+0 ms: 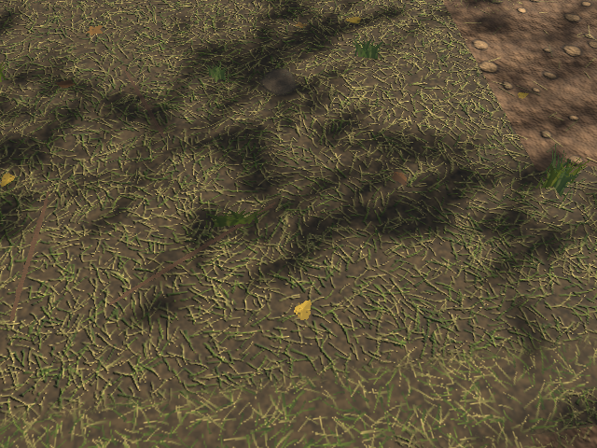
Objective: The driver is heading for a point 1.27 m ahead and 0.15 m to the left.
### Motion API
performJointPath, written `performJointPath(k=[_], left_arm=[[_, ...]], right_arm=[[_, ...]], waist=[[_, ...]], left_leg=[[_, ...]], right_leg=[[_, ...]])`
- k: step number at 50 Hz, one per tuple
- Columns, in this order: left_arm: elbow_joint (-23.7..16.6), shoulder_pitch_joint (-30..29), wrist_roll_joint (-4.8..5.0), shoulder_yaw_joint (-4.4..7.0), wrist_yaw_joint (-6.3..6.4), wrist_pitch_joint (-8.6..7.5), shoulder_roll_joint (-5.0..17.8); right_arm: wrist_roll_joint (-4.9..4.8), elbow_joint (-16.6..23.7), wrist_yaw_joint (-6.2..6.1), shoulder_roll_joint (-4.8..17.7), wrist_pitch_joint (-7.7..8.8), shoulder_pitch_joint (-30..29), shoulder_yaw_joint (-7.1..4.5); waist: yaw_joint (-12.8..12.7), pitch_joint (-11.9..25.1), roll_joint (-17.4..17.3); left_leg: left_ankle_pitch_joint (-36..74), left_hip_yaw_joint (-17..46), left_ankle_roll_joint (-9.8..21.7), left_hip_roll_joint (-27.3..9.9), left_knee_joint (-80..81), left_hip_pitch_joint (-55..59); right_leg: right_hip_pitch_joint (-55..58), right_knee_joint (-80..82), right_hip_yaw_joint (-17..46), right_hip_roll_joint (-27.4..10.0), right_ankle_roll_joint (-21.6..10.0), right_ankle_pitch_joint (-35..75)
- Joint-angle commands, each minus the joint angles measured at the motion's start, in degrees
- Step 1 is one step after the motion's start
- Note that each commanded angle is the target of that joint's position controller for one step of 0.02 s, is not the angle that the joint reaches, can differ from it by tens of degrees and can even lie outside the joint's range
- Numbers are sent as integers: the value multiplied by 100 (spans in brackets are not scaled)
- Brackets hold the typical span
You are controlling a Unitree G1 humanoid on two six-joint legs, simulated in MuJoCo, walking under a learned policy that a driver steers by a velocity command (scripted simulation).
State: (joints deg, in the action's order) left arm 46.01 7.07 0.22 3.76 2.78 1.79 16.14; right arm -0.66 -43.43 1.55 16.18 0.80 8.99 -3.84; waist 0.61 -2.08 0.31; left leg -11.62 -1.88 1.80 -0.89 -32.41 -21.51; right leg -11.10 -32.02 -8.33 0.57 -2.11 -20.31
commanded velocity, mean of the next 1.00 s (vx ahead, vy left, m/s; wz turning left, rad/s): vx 0.01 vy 0.00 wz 0.25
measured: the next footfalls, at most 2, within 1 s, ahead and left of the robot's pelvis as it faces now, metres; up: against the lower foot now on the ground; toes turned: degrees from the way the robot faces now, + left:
right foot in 0.42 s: +0.12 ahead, -0.13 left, +0.00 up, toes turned +21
left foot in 0.76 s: +0.01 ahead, +0.11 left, +0.00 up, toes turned +17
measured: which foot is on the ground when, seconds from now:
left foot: down 0.00-0.42, up 0.44-0.74, down 0.76-1.00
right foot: down 0.00-0.00, up 0.02-0.40, down 0.42-0.78, up 0.80-1.00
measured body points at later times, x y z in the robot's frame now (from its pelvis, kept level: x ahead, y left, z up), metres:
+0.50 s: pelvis +0.04 -0.03 +0.01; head +0.08 -0.04 +0.45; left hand +0.08 +0.28 -0.09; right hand +0.29 -0.26 -0.09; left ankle +0.01 +0.09 -0.69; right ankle +0.09 -0.14 -0.73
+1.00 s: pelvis +0.03 -0.03 +0.01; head +0.06 -0.02 +0.45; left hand +0.06 +0.28 -0.11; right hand +0.24 -0.26 -0.10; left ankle -0.03 +0.10 -0.73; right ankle +0.04 -0.14 -0.69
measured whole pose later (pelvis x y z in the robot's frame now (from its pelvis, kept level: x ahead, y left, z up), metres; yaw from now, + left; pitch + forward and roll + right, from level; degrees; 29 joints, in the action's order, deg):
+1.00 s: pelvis +0.03 -0.03 +0.01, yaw +14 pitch +1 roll +1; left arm 45.1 10.9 1.3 4.4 0.1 2.4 18.2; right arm 0.2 -42.2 -2.6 15.6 -1.1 8.5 -3.9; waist -0.6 -3.0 0.5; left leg -16.8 -2.5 -1.4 -2.3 -27.9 -11.7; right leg -22.6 -49.8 -1.0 -0.6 2.0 -28.9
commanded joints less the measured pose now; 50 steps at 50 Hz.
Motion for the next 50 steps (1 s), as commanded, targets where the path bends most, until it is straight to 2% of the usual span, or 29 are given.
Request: performJointPath(k=[1,2,3,4,5,8,12,17,20,21,22,23,24,25,26,27,30,33,35,37,38,39,40,41,42,44,46,48,50], left_arm=[[-681,-288,-241,101,-25,-172,465],[-576,-180,-139,134,-128,-223,596],[-555,-266,18,149,-157,-220,605],[-497,-255,19,156,-123,-193,571],[-499,-327,-41,204,-59,-152,692],[-484,-169,-7,163,-39,-120,498],[-482,-231,2,145,-26,-128,479],[-518,-227,34,178,-115,-228,580],[-389,245,44,232,-196,-347,628],[-359,397,-17,308,-181,-353,890],[-446,241,-135,395,-120,-302,1389],[-496,242,-334,371,-157,-304,1311],[-619,15,-303,277,-157,-332,1008],[-643,-202,-205,226,-139,-327,793],[-658,-301,-95,187,-122,-311,690],[-635,-273,-34,154,-103,-298,658],[-508,84,-65,132,-50,-244,676],[-432,60,-57,73,-78,-232,611],[-326,208,-8,79,-161,-214,721],[-243,285,125,91,-208,-214,850],[-204,460,134,97,-228,-267,907],[-275,422,11,46,-278,-343,778],[-350,506,31,-5,-312,-406,503],[-375,206,36,-3,-289,-383,609],[-414,44,72,65,-267,-331,755],[-427,115,81,125,-209,-178,740],[-481,202,114,173,-218,-57,693],[-516,245,119,151,-248,9,570],[-587,214,119,124,-313,40,518]], right_arm=[[167,304,-138,1514,37,984,-407],[132,381,-139,1206,63,888,-300],[75,469,-162,1070,80,493,-288],[-6,511,-178,1000,56,218,-283],[-67,561,-225,927,26,53,-258],[4,616,-289,1070,-90,36,-309],[-14,673,-366,1178,-166,-2,-357],[-2,756,-353,1140,-261,-165,-340],[-77,840,-383,1052,-325,-372,-296],[-54,860,-398,870,-334,-231,-242],[0,928,-379,516,-309,62,-144],[23,984,-360,916,-239,87,-268],[15,830,-354,1300,-225,209,-394],[-3,698,-358,1294,-258,259,-433],[3,596,-389,1114,-317,315,-402],[10,594,-392,960,-349,287,-355],[-47,741,-377,647,-318,-15,-225],[64,776,-347,286,-289,-150,-44],[58,651,-331,313,-275,-92,-40],[62,445,-320,499,-259,220,-111],[76,448,-354,781,-258,285,-168],[117,472,-425,1122,-278,505,-237],[142,386,-431,1403,-329,390,-322],[166,458,-380,1056,-304,202,-265],[186,483,-370,935,-272,53,-244],[163,515,-409,924,-182,-33,-250],[141,473,-445,898,-94,25,-241],[72,462,-445,920,-81,-197,-266],[50,454,-437,988,-130,-364,-296]], waist=[[316,1641,-1825],[352,1893,-957],[204,1440,-623],[78,1066,-241],[26,923,-247],[-95,931,-671],[-20,1030,-791],[40,879,-1068],[-245,838,-1068],[-195,894,-706],[159,846,907],[75,755,1542],[105,628,979],[173,506,709],[176,416,633],[101,337,668],[-104,411,827],[-145,635,988],[-213,545,1151],[-19,360,981],[-56,438,793],[-69,734,182],[-284,786,-969],[-78,679,-1052],[-38,437,-1079],[18,264,-1365],[10,208,-1139],[-58,230,-922],[-38,357,-970]], left_leg=[[5580,3336,2124,-2172,851,2855],[5023,3046,2061,-2121,878,2801],[4415,2459,1719,-1741,830,2510],[3773,2120,1401,-1429,915,2133],[3301,2008,1247,-1279,1016,1890],[3228,1895,1202,-987,1100,1470],[2537,2056,1108,-881,1074,1207],[1565,2659,994,-782,1015,995],[1277,2820,682,-500,646,827],[404,2600,402,-214,206,376],[-1550,1602,40,643,-1030,-616],[-2671,1199,-214,779,-2296,-1187],[-2351,1284,-324,509,-3133,-1144],[-1975,1224,-403,473,-3430,-1145],[-1719,1179,-506,468,-3615,-1196],[-1525,1165,-595,487,-3749,-1268],[-1322,871,-716,449,-2973,-1139],[-1450,602,-718,89,-1320,-101],[-1164,315,-705,176,-220,574],[173,173,-503,305,1371,1337],[682,485,-318,50,1426,1880],[1925,990,-87,-638,1065,2486],[1984,1234,447,-1123,874,2248],[1305,1448,738,-1290,1128,1734],[1025,1485,775,-1299,1237,1582],[1559,1615,931,-1584,1271,1507],[2499,1654,1176,-1919,1232,1598],[2608,1249,1057,-1784,1161,1603],[2694,885,948,-1653,1067,1503]], right_leg=[[-2204,-3528,568,627,466,-1662],[-2340,-4034,1425,243,416,-1899],[-2559,-4090,1421,75,411,-1524],[-2685,-3669,1341,-27,449,-1149],[-2604,-3282,1335,-128,500,-813],[-2063,-2485,1196,70,693,-420],[-1616,-1612,1270,134,794,1],[-1157,-689,1341,214,684,45],[-299,907,1214,191,470,971],[309,1214,1640,-421,247,1348],[800,1380,2990,-1696,-410,2438],[432,1569,3992,-2462,-1311,2927],[234,1544,3595,-2325,-1400,2770],[145,1434,2989,-1896,-1130,2507],[182,1378,2580,-1568,-926,2271],[204,1360,2399,-1483,-922,2416],[553,1330,1970,-1301,-1005,2761],[466,1225,1808,-1225,-971,2818],[236,1174,1892,-1148,-951,2793],[-67,1014,2009,-1043,-787,2752],[-389,981,2119,-1010,-537,2538],[-795,565,1917,-767,-225,1893],[-1128,263,1222,-181,93,595],[-976,-67,994,-106,290,135],[-1141,-446,898,-64,325,68],[-1504,-1341,873,-65,331,-670],[-1919,-2340,1036,-220,370,-1442],[-1848,-2144,958,-328,430,-1128],[-1410,-1641,740,-310,454,-700]])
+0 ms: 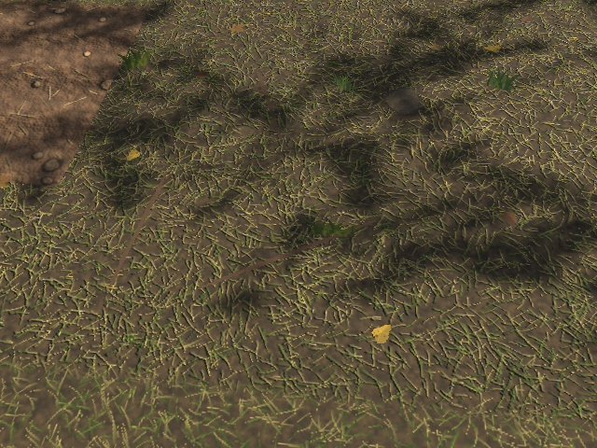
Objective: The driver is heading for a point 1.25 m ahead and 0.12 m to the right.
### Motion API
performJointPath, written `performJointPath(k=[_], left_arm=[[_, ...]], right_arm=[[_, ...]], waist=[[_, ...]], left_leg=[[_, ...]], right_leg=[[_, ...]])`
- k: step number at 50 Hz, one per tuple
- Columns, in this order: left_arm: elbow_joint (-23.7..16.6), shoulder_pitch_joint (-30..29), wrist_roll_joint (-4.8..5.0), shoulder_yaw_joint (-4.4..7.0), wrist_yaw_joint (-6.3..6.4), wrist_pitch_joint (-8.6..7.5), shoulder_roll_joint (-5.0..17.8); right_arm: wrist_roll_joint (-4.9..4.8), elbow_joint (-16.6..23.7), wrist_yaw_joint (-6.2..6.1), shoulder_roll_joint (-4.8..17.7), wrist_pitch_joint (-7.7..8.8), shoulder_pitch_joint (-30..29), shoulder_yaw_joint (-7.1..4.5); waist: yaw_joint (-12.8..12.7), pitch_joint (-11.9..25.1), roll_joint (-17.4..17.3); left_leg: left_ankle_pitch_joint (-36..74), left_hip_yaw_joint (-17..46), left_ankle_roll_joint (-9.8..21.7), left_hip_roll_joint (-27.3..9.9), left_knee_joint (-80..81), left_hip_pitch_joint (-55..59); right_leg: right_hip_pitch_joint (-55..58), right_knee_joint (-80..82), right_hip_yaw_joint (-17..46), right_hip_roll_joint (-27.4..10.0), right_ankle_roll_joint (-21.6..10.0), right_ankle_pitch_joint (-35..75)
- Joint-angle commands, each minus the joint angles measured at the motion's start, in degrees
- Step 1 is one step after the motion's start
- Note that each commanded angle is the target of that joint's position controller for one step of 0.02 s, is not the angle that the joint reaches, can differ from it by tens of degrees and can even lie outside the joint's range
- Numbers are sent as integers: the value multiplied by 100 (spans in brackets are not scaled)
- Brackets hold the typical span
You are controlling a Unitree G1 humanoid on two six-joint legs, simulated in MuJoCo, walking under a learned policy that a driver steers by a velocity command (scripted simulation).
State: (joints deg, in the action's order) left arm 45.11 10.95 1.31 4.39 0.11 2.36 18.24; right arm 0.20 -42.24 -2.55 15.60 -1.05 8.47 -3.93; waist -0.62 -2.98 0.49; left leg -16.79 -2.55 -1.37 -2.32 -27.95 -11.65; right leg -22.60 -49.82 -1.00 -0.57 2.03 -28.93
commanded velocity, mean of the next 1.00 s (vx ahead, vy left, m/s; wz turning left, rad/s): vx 0.13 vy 0.00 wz -0.16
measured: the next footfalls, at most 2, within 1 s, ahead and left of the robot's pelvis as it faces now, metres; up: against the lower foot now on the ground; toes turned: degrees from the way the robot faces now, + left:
right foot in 0.10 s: +0.03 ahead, -0.12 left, +0.00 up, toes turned -6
left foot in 0.66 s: +0.08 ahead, +0.09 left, +0.00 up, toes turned -19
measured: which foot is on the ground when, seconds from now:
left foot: down 0.00-0.10, up 0.12-0.64, down 0.66-1.00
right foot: up 0.00-0.08, down 0.10-0.68, up 0.70-1.00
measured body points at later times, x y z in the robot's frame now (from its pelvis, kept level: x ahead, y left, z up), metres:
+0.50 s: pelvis -0.01 -0.04 +0.01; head +0.02 -0.07 +0.46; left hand +0.21 +0.20 -0.07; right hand +0.07 -0.36 -0.10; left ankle +0.06 +0.13 -0.69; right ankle -0.01 -0.11 -0.74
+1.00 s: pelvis +0.11 -0.06 +0.00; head +0.14 -0.06 +0.45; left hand +0.37 +0.16 -0.07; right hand +0.06 -0.35 -0.12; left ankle +0.04 +0.10 -0.74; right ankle +0.16 -0.20 -0.73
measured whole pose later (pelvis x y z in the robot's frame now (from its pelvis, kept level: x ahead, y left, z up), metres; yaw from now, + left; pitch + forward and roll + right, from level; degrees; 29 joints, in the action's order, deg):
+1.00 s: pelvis +0.11 -0.06 +0.00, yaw -7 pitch +2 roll +0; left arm 37.6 4.4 1.5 3.2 -1.4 -5.6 17.7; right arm -1.7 -45.5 -1.2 16.5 1.3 25.7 -3.5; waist 4.7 -1.1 0.9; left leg -20.5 12.7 -0.9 1.1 -23.1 -4.3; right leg -20.4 -26.9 2.9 1.0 1.6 -10.3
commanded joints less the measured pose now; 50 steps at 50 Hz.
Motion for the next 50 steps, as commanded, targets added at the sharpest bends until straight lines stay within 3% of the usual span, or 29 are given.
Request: performJointPath(k=[1,4,5,6,7,8,9,10,11,14,19,24,27,29,31,32,33,34,35,36,37,40,42,44,46,48,50], left_arm=[[-540,-165,18,70,-88,-4,336],[-493,261,2,149,-177,38,421],[-494,389,-41,227,-126,36,607],[-637,508,-50,417,-7,15,1441],[-769,616,-275,344,-87,-117,1489],[-807,478,-311,297,-128,-250,1321],[-803,234,-220,264,-99,-328,1178],[-822,10,-115,231,-50,-333,1050],[-849,-140,-44,186,3,-311,964],[-929,-74,-75,143,107,-266,884],[-1002,22,-61,180,184,-189,967],[-1076,-101,-118,167,173,-121,932],[-1055,-211,-175,73,132,-89,762],[-930,-175,-184,-65,99,-96,485],[-812,-111,-184,-81,57,-119,592],[-768,-23,-220,-111,46,-167,556],[-793,-67,-251,-158,44,-233,439],[-941,-60,-235,-166,42,-329,316],[-1078,-454,-145,-119,73,-458,446],[-1189,-885,-14,-23,94,-556,730],[-1169,-883,18,27,68,-628,775],[-1146,-976,-81,4,-84,-803,512],[-1164,-1128,-108,-70,-165,-876,210],[-1200,-1233,-71,-111,-209,-888,49],[-1206,-1180,1,-60,-203,-882,183],[-1127,-806,57,30,-161,-883,366],[-962,-51,64,153,-57,-880,599]], right_arm=[[-51,314,-22,1071,31,-319,-299],[-174,231,-8,1088,-6,-368,-303],[-150,88,27,921,15,-19,-268],[162,253,64,535,31,59,-142],[113,511,16,594,63,-570,-137],[-7,503,-9,817,57,-680,-202],[-50,456,-30,884,48,-627,-235],[-18,336,-77,913,38,-536,-266],[8,309,-106,966,26,-484,-293],[-38,260,-53,823,62,-300,-277],[-34,331,-36,724,99,-475,-241],[-54,293,37,731,173,-409,-213],[-69,249,103,720,223,-275,-171],[-63,174,187,557,266,-139,-81],[-82,99,247,508,333,-64,-35],[-80,101,245,571,379,12,-22],[-79,89,227,749,432,261,-28],[-61,-26,211,1257,449,539,-137],[-35,-119,261,1450,480,882,-217],[-4,-142,268,1301,521,1078,-173],[-27,-160,252,1222,563,1087,-145],[-152,-142,175,1031,550,1196,-114],[-159,-92,119,973,454,1213,-120],[-168,-6,88,1059,378,1223,-160],[-187,73,96,1163,328,1261,-202],[-215,155,104,1157,310,1160,-209],[-180,240,125,860,337,1086,-128]], waist=[[95,516,-1028],[-138,672,-863],[-125,687,-293],[35,702,1616],[-336,992,1529],[-328,884,824],[-169,675,592],[-76,584,349],[1,538,416],[50,726,554],[-55,621,601],[-123,584,730],[-152,707,740],[-130,801,673],[-63,453,681],[-43,339,569],[10,264,207],[-137,146,-637],[147,-181,-1267],[411,-535,-1270],[355,-510,-1074],[400,-172,-806],[439,3,-853],[464,63,-973],[416,103,-1021],[141,171,-1005],[-272,410,-886]], left_leg=[[3210,839,1227,-1488,538,524],[2492,424,855,-1327,-105,230],[1511,44,459,-1025,-826,-244],[-1241,-527,-231,-257,-2667,-1824],[-2554,378,-302,338,-3811,-2390],[-2304,701,-238,195,-4304,-2542],[-1777,758,-156,79,-4261,-2607],[-1323,786,-149,-14,-4048,-2629],[-989,817,-174,-42,-3854,-2494],[-443,778,-280,153,-3687,-2207],[-254,871,-448,254,-2560,-2196],[-254,837,-461,242,-1790,-1608],[-324,696,-383,149,-1400,-1066],[-48,526,-267,106,-721,-422],[246,189,-42,361,41,156],[34,375,128,279,163,322],[-253,1046,421,-200,409,466],[-1212,2081,995,-724,850,536],[-2076,3650,1630,-1483,1695,489],[-2162,4293,1864,-1783,1980,568],[-1982,4141,1799,-1707,1926,757],[-764,3115,1420,-1114,1801,1358],[-28,2482,1285,-689,1698,1062],[215,2228,1260,-511,1605,581],[170,2373,1241,-558,1531,147],[69,2542,1086,-585,1321,-207],[101,2450,782,-314,641,-762]], right_leg=[[-68,418,-94,-154,22,345],[917,1876,-458,151,-240,1567],[1517,2474,-50,115,-450,2454],[2430,2778,2184,-1424,-1132,4907],[2097,3004,3370,-2234,-2280,5306],[2040,3092,3072,-2048,-2297,4721],[1929,3061,2615,-1719,-1973,4161],[1894,3047,2355,-1465,-1673,3674],[1769,3085,2193,-1302,-1527,3554],[1795,3147,2025,-1066,-1506,3652],[1855,3186,2321,-958,-1520,2853],[1440,3106,2511,-871,-1526,2377],[1342,2923,2472,-914,-1523,2841],[1110,3052,2387,-793,-1419,1419],[588,3113,2299,-571,-1237,-149],[403,2985,2262,-471,-1105,-516],[141,2406,1990,-287,-932,-556],[-449,1514,880,415,-611,-326],[-1036,694,289,606,-382,-135],[-1641,77,518,362,-331,-341],[-1871,-348,653,204,-316,-226],[-1965,16,549,4,-239,749],[-1270,763,270,179,-85,1170],[-547,1405,127,334,18,1400],[119,1857,138,402,74,1697],[902,2291,224,344,31,2098],[2102,2551,336,82,-170,2048]])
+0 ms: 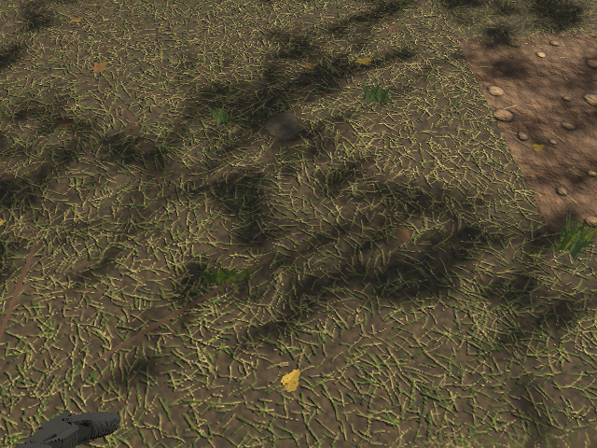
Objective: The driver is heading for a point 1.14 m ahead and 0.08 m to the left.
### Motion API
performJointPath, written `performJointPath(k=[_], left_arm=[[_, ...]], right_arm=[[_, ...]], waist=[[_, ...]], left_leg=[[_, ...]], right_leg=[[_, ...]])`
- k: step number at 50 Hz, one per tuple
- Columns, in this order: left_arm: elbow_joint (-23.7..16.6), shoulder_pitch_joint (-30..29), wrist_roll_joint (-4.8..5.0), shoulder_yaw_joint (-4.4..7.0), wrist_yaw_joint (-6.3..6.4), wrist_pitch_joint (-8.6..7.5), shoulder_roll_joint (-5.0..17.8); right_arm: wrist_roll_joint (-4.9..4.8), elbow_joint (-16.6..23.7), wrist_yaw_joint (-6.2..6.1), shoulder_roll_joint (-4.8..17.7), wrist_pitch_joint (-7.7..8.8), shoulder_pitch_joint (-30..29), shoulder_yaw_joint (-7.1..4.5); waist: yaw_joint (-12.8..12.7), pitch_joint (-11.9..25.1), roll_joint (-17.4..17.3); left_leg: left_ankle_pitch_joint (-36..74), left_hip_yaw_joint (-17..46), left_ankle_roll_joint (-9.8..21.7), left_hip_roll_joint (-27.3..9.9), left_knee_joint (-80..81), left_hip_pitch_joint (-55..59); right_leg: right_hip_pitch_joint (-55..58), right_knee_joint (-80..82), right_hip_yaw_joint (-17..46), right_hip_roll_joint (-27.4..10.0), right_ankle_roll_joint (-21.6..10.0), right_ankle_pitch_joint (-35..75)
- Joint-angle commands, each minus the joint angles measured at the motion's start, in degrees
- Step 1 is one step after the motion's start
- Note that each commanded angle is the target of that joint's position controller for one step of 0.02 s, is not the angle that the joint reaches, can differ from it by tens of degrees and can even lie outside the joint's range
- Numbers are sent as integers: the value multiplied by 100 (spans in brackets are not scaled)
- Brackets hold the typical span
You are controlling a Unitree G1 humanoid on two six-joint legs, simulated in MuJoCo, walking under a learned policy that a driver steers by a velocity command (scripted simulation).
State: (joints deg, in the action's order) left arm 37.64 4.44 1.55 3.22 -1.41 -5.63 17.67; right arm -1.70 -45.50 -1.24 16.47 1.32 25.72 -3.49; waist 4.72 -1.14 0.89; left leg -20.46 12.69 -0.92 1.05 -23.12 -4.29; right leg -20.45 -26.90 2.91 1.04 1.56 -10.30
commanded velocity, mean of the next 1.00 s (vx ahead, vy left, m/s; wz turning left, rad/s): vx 0.48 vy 0.00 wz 0.15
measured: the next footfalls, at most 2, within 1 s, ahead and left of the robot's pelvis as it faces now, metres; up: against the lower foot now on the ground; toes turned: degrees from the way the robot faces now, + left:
right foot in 0.02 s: +0.11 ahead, -0.13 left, +0.00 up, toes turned +4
left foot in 0.50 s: +0.39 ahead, +0.18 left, +0.00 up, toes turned +19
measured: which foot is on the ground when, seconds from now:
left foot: down 0.00-0.02, up 0.04-0.48, down 0.50-1.00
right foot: up 0.00-0.00, down 0.02-0.48, up 0.50-1.00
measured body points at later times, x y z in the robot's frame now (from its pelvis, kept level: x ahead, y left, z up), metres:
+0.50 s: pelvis +0.25 +0.05 -0.03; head +0.29 +0.07 +0.42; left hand +0.15 +0.33 -0.15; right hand +0.55 -0.09 -0.08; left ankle +0.35 +0.17 -0.74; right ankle +0.07 -0.13 -0.73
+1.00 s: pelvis +0.52 +0.12 -0.01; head +0.55 +0.12 +0.44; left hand +0.68 +0.38 -0.11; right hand +0.60 -0.16 -0.13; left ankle +0.35 +0.17 -0.74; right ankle +0.70 +0.03 -0.72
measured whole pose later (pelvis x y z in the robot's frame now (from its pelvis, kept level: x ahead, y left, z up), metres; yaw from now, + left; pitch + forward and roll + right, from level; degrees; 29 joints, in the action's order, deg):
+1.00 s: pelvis +0.52 +0.12 -0.01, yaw +7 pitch +2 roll +2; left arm 39.9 6.7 1.2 1.8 -3.6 -2.7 14.6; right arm -0.2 -46.0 -0.5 16.5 3.4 18.0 -3.6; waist 3.8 -2.1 1.9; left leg -22.3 -12.6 1.6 2.8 -13.7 6.7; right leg -34.9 -35.5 -1.8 -3.1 -2.6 -1.8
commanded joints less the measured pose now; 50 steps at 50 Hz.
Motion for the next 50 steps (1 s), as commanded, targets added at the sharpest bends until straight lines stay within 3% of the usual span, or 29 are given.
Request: performJointPath(k=[1,2,3,4,5,6,8,12,14,18,20,22,23,24,25,26,27,28,29,30,31,34,37,40,43,46,48,50], left_arm=[[-97,1478,-27,363,172,-81,972],[48,1990,-197,500,139,-8,1637],[69,1730,-229,418,94,-12,1267],[34,1469,-174,301,109,-21,844],[22,1265,-177,233,120,-25,618],[65,1130,-200,195,125,-13,482],[130,1058,-226,174,150,-28,409],[300,1147,-167,236,153,-73,573],[352,1085,-159,254,167,-52,677],[548,1319,-79,291,193,-1,879],[640,1426,-35,315,194,58,981],[684,1534,-9,356,225,139,1160],[703,1576,-5,360,240,190,1226],[721,1606,4,306,252,210,1153],[629,1738,-133,160,252,171,857],[459,2576,-190,-110,117,60,82],[543,1838,59,58,66,-52,831],[280,1178,241,115,60,-80,964],[248,1042,184,69,109,-87,817],[313,1066,64,85,138,-45,779],[409,1346,50,100,132,45,742],[582,1598,43,80,160,277,471],[452,1154,10,79,170,303,371],[362,780,-10,51,80,223,272],[150,201,-24,-31,-32,194,114],[-139,-246,-35,-61,-156,183,88],[-314,-358,-36,-49,-243,183,120],[-386,-92,-34,41,-274,229,291]], right_arm=[[99,666,25,370,133,-718,-47],[-31,1043,-4,-41,221,-441,83],[-157,928,-22,509,237,-332,-49],[-135,877,2,814,219,-641,-142],[-75,798,22,777,191,-737,-146],[-22,804,50,683,191,-851,-142],[-33,883,137,506,154,-1035,-117],[26,1184,227,292,112,-1505,-23],[38,1292,295,242,145,-1771,26],[29,1541,450,208,190,-2474,77],[10,1656,508,303,185,-2634,40],[46,1686,517,510,153,-2420,-69],[47,1592,497,701,130,-1883,-181],[27,1368,420,896,102,-991,-324],[36,1183,283,1244,23,-116,-442],[77,1219,264,1748,87,-326,-432],[112,1288,281,1162,131,-136,-309],[161,1179,303,1035,199,-444,-236],[146,1105,303,916,253,-790,-198],[178,1080,309,710,299,-1080,-142],[240,1075,314,593,360,-1235,-110],[239,872,321,530,541,-1362,-132],[285,660,247,566,580,-1235,-160],[269,571,178,626,564,-1237,-158],[222,397,126,762,510,-979,-189],[162,225,94,864,361,-698,-230],[132,195,55,951,239,-694,-255],[118,238,-16,1123,145,-800,-295]], waist=[[-1194,832,-315],[-1067,1438,1534],[-925,890,1400],[-905,231,949],[-831,6,581],[-768,-136,470],[-692,-222,569],[-688,-318,322],[-727,-353,290],[-906,-493,195],[-850,-458,215],[-607,-83,395],[-259,278,438],[260,740,294],[577,1320,-294],[-235,2281,-1596],[357,2523,-660],[309,1427,-570],[28,862,-220],[-194,529,-267],[-413,462,-445],[-616,234,-374],[-502,-89,-339],[-371,-174,-325],[-101,-381,-240],[51,-499,-194],[-13,-431,-261],[-276,-47,-534]], left_leg=[[81,424,465,-261,-1350,-2058],[-1285,-352,217,350,-3143,-3452],[-1237,-308,160,-85,-4220,-4074],[-713,-335,209,-307,-4561,-4294],[-265,-416,196,-448,-4570,-4138],[53,-433,185,-549,-4450,-4069],[436,-571,168,-712,-4317,-3872],[925,-726,-5,-741,-3598,-4082],[1517,-870,-12,-734,-2864,-3904],[2096,-1308,179,-586,-1718,-3422],[1906,-1474,375,-438,-1408,-3219],[1372,-1761,641,-36,-1322,-2518],[1201,-1834,814,189,-1231,-1755],[1539,-1761,1028,333,-898,-306],[1622,-558,1274,-496,-974,1513],[520,2781,2324,-2229,-353,3111],[-105,3167,2189,-2327,337,2796],[325,2101,1892,-2132,514,1926],[944,1342,1693,-1908,605,1003],[1474,747,1576,-1666,728,331],[1727,349,1507,-1531,930,-129],[2196,-435,1486,-1426,1402,-661],[2579,-1090,1305,-1275,1557,-525],[2689,-1628,1074,-1116,1623,-315],[2831,-1863,973,-1266,1669,84],[3356,-1982,979,-1520,1361,894],[4272,-2089,940,-1625,963,1255],[6220,-2242,822,-1628,204,1393]], right_leg=[[3015,412,810,-959,-447,-388],[3936,1159,3372,-2352,-1295,-2289],[3413,1520,4105,-2540,-1520,-3235],[2922,1484,3281,-2303,-1373,-2776],[2572,1485,2449,-1987,-1228,-1849],[2314,1531,1900,-1789,-1166,-1046],[1972,1687,1047,-1548,-1060,-46],[1851,1890,272,-1596,-1241,1036],[1802,1926,-173,-1515,-1178,1274],[1894,1891,-783,-1520,-988,1617],[2213,1629,-992,-1609,-885,2457],[2491,846,-1175,-1645,-792,4469],[2467,52,-1243,-1620,-743,5163],[1873,-1023,-1340,-1509,-629,5100],[450,-2738,-1311,-1272,-456,2757],[-1617,-4836,-673,-218,-201,-2451],[-1911,-5326,297,-260,-271,-2297],[-2250,-5242,209,-450,-320,-1794],[-2088,-4781,179,-731,-325,-1248],[-1824,-4445,173,-887,-283,-944],[-1398,-4315,268,-1010,-249,-669],[-1186,-3970,317,-1005,-92,-299],[-1745,-3247,470,-901,18,546],[-1710,-2153,294,-771,-14,1567],[-1792,-1385,-23,-706,-109,1863],[-2225,-978,-234,-630,-267,1412],[-2195,-830,-483,-476,-416,850],[-1526,-869,-847,-98,-641,235]])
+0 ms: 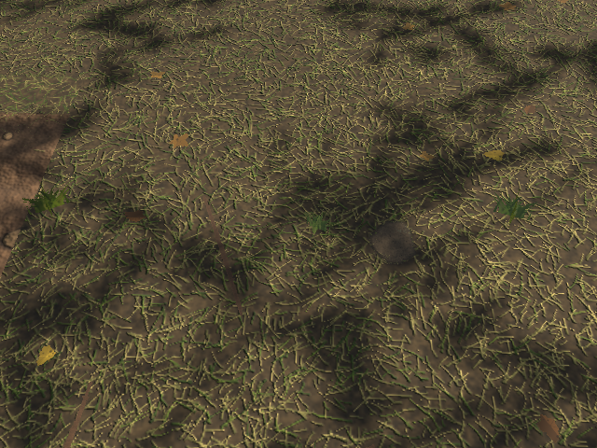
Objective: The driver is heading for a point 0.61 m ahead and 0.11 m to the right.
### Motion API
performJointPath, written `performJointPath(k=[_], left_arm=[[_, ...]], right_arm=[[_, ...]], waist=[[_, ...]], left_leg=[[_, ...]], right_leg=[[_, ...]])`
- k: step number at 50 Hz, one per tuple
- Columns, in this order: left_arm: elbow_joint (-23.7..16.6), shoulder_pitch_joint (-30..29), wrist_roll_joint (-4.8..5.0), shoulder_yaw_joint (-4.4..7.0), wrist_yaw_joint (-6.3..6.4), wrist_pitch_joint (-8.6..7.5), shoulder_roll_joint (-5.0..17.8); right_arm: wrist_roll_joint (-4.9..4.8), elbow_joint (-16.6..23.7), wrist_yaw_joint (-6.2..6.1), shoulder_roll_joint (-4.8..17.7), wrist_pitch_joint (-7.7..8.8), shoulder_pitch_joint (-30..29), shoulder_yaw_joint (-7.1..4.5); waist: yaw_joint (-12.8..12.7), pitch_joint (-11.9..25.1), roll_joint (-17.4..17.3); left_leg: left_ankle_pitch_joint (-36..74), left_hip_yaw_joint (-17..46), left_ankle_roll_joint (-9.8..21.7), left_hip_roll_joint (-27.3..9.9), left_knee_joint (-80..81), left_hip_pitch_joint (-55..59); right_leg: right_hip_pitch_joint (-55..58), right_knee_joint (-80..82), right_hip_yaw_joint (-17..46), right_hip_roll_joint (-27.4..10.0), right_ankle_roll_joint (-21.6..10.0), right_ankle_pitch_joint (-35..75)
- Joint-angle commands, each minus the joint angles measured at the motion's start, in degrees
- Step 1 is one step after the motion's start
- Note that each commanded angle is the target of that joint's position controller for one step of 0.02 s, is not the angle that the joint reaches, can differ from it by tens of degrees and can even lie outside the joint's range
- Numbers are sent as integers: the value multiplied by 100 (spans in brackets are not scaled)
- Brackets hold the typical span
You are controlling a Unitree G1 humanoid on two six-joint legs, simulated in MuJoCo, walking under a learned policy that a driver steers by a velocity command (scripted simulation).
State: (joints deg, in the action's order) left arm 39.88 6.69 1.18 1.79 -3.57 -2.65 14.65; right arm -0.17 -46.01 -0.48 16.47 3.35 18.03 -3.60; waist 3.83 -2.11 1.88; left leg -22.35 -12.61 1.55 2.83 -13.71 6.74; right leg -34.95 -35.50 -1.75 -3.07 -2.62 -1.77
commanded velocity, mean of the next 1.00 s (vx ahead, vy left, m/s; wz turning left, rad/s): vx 0.41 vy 0.00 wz -0.42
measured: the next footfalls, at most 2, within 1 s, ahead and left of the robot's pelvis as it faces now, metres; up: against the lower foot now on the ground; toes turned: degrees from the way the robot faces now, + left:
right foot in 0.06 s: +0.20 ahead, -0.10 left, +0.00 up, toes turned -4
left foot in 0.52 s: +0.51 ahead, +0.06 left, +0.00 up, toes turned -22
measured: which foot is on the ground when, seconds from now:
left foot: down 0.00-0.04, up 0.06-0.50, down 0.52-0.96, up 0.98-1.00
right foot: up 0.00-0.04, down 0.06-0.52, up 0.54-0.92, down 0.94-1.00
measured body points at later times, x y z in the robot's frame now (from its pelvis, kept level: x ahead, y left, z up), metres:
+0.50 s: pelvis +0.31 -0.01 +0.00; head +0.33 -0.02 +0.45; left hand +0.43 +0.27 -0.10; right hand +0.46 -0.30 -0.06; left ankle +0.47 +0.07 -0.72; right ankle +0.16 -0.10 -0.73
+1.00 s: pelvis +0.50 -0.08 +0.00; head +0.53 -0.10 +0.45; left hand +0.80 +0.04 -0.07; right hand +0.43 -0.35 -0.13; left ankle +0.47 +0.08 -0.71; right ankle +0.54 -0.21 -0.73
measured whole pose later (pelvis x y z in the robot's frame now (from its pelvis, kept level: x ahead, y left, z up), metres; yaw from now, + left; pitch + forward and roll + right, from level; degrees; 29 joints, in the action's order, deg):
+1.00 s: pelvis +0.50 -0.08 +0.00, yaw -25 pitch +2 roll +1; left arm 36.9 4.4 -1.5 1.6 -0.3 -1.9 14.1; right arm 0.0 -49.0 0.2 16.8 3.3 16.3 -2.1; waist 4.0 -2.1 -0.1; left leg -27.6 -0.8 -1.1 -0.1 -38.0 -10.9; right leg -23.9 -28.8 1.1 0.7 -1.5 -5.8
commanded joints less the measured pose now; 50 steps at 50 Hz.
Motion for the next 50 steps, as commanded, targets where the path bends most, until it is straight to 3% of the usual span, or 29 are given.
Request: performJointPath(k=[1,2,3,4,5,6,7,8,9,12,17,19,22,24,25,26,27,28,29,30,32,36,40,43,46,47,48,49,50], left_arm=[[-560,120,7,276,-48,-39,765],[-420,889,20,429,5,-24,1040],[-243,1830,20,603,111,28,1419],[-242,1831,41,704,179,18,1999],[-380,1967,-1,590,174,-61,1612],[-363,1761,-36,511,180,-106,1304],[-398,1403,-2,464,183,-128,1147],[-463,1023,4,421,185,-130,1010],[-554,817,-64,357,210,-130,863],[-534,680,-44,386,291,-139,978],[-342,1025,17,466,441,-32,1239],[-249,1257,36,469,448,11,1246],[-201,1320,59,460,465,43,1167],[-237,1161,30,453,461,64,1093],[-278,1143,1,383,444,52,889],[-378,1245,-97,246,420,36,510],[-562,2050,83,145,409,-20,235],[-359,2027,155,240,438,-17,832],[-382,1433,105,318,440,9,1101],[-438,1096,20,314,454,23,1049],[-544,847,-24,304,407,-7,848],[-533,760,-103,196,407,33,464],[-519,369,-114,91,329,11,307],[-609,-13,-106,129,272,-1,429],[-519,250,-180,229,267,-25,587],[-470,454,-219,303,320,-25,818],[-506,782,-333,371,388,0,1238],[-472,799,-379,254,413,67,931],[-413,807,-263,135,360,107,503]], right_arm=[[-34,320,-131,1194,-106,-87,-298],[-54,350,-161,1208,-132,-181,-289],[-34,430,-184,1089,-82,-228,-222],[159,716,-60,213,84,370,43],[6,767,53,577,327,-10,33],[-213,966,123,868,454,-580,-40],[-181,1035,117,816,522,-741,0],[-31,1008,81,807,532,-789,-23],[61,988,69,840,472,-705,-61],[112,970,66,688,297,-513,-24],[91,1212,92,338,273,-1592,139],[9,1285,127,433,302,-1867,106],[-36,1303,162,691,365,-1841,-17],[-43,1184,148,815,416,-1349,-120],[12,1091,112,955,443,-830,-206],[102,1046,60,1253,448,-27,-290],[167,836,99,1701,366,340,-395],[35,893,140,1164,351,246,-302],[12,908,126,813,326,47,-205],[66,898,134,696,296,-173,-149],[126,793,129,519,290,-328,-74],[70,538,136,620,344,-441,-94],[-22,319,69,880,189,-454,-138],[-72,127,48,923,95,-241,-125],[-155,47,32,903,41,-366,-104],[-101,-5,38,762,70,-200,-52],[105,100,52,505,138,-28,61],[118,-3,81,144,111,550,218],[43,-71,89,490,-2,365,144]], waist=[[-462,357,-742],[-919,776,-699],[-1413,1287,-310],[-740,1720,1203],[-1082,2520,709],[-1184,1730,364],[-925,1110,-120],[-664,703,-367],[-478,551,-342],[-258,342,-92],[-680,260,208],[-808,292,300],[-699,307,453],[-381,372,575],[-115,703,499],[173,1501,-188],[-227,2035,-2144],[-88,1643,-1536],[64,948,-982],[0,591,-600],[-183,192,-678],[-402,214,-724],[-273,547,-788],[-157,578,-801],[-444,671,-699],[-507,820,-496],[-484,1409,226],[-363,2009,1116],[-502,1944,845]], left_leg=[[7125,230,513,-1774,-1431,239],[7082,137,384,-1635,-2495,-174],[5611,122,161,-1389,-4087,-1402],[-369,462,-258,-117,-6190,-4159],[-1181,1842,-223,108,-7009,-4958],[-645,2018,-96,-258,-6816,-5413],[-185,1946,-34,-512,-6236,-5303],[33,1862,-82,-679,-5680,-5014],[230,1859,-138,-783,-5470,-4627],[373,1673,-472,-836,-4660,-4212],[2407,1407,-664,-380,-2377,-3456],[2662,1488,-639,-242,-1936,-3265],[2274,1765,-437,-266,-1526,-3152],[1954,1695,-193,-282,-1304,-2557],[1892,1756,0,-464,-1212,-1702],[1434,2717,353,-1445,-1238,-323],[21,5520,1317,-2664,-585,1195],[-1363,6027,1295,-2673,-280,941],[-1153,5069,1054,-2381,-221,307],[-338,4301,923,-2103,-197,-327],[803,3379,907,-1703,24,-1121],[4358,2271,1100,-1598,-43,-1435],[5011,1519,940,-1358,-106,-1550],[4656,1547,840,-1424,-339,-1286],[4178,1592,578,-1320,-1026,-1299],[3884,1470,343,-1059,-1505,-1516],[2299,1213,15,-681,-2491,-2267],[-869,1326,-312,-377,-3592,-3063],[-1813,1662,-455,-489,-4029,-3215]], right_leg=[[528,-43,-493,527,-370,-868],[1656,245,-466,720,-581,-712],[3403,562,345,337,-897,-417],[5490,762,3489,-1199,-1970,-909],[6073,1532,5076,-1638,-2361,-1377],[5612,1715,4155,-1452,-2003,-1186],[4743,1744,3427,-1188,-1767,-716],[3947,1817,2943,-961,-1611,-69],[3412,1990,2622,-804,-1579,440],[2475,2187,2124,-606,-1600,1186],[1776,2058,1489,0,-1061,491],[1930,1928,1770,-97,-955,33],[2473,1466,2383,-360,-804,-441],[2525,1019,2561,-355,-650,-352],[2353,354,2369,-88,-470,-190],[1743,-1247,1886,292,-258,-1077],[-250,-3052,1184,977,77,-3334],[-915,-3797,1320,516,168,-3040],[-1025,-3948,1216,349,196,-2483],[-838,-3830,1048,192,217,-2111],[-515,-3337,1019,-42,199,-1724],[-55,-2108,684,21,408,-1789],[836,-597,318,104,453,-371],[1116,74,324,224,330,-46],[1971,1040,235,378,16,443],[2618,1267,423,178,-164,1448],[3829,751,1340,-820,-587,3983],[4542,744,2430,-1831,-1575,4631],[4218,921,2562,-1732,-1636,3813]])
